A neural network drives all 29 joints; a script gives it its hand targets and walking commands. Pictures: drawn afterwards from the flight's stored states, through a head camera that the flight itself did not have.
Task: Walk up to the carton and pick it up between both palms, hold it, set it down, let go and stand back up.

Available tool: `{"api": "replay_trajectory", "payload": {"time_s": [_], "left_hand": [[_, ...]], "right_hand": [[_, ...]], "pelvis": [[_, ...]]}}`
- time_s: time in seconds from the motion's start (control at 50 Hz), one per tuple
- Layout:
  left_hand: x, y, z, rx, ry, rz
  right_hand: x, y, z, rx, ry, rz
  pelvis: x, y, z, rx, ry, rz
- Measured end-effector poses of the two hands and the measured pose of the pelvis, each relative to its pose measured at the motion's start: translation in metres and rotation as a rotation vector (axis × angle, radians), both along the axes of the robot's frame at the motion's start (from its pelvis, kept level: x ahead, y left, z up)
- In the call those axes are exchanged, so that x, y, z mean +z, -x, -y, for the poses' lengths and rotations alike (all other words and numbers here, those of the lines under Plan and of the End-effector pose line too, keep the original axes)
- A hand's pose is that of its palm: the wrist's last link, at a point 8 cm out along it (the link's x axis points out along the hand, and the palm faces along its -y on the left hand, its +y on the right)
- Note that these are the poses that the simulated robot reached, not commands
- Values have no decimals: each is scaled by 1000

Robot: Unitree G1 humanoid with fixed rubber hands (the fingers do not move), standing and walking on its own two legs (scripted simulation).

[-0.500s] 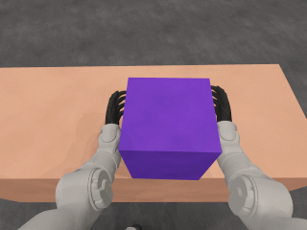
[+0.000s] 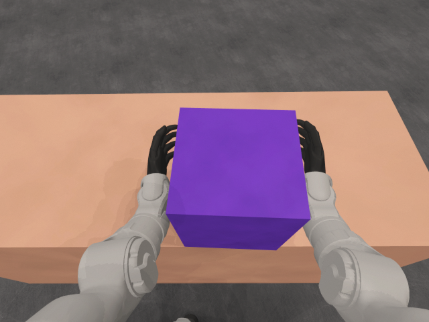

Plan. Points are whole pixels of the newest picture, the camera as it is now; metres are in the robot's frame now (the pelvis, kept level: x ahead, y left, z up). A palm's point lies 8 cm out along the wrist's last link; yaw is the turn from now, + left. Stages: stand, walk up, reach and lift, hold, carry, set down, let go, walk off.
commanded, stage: reach and lift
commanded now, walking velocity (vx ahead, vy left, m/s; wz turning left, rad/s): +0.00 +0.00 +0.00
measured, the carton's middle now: (233, 186) +0.37 +0.00 -0.02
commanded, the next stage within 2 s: none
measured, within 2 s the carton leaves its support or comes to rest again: neither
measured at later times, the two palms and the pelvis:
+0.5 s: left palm (152, 162) +0.38 +0.16 +0.04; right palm (314, 158) +0.39 -0.14 +0.06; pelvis -0.01 +0.00 +0.00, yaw +0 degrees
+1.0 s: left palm (134, 149) +0.36 +0.16 +0.13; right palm (332, 137) +0.37 -0.13 +0.15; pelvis -0.03 +0.00 +0.01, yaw +0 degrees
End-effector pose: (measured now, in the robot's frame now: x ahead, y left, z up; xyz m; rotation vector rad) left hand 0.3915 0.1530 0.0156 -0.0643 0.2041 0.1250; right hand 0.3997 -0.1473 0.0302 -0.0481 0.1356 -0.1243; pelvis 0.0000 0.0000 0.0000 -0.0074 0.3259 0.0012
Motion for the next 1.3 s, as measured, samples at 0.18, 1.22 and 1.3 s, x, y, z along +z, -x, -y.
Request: {"api": "replay_trajectory", "payload": {"time_s": [0.18,1.22,1.3], "left_hand": [[6,8,0,-7,-25,10],[138,39,-12,-13,-115,-22],[149,39,-12,-13,-110,-13]], "right_hand": [[5,11,0,-6,5,12],[144,36,-13,7,12,-19],[153,36,-13,5,4,-9]], "pelvis": [[0,8,-1,0,2,12],[8,32,-1,3,0,312],[9,31,-1,3,0,330]]}}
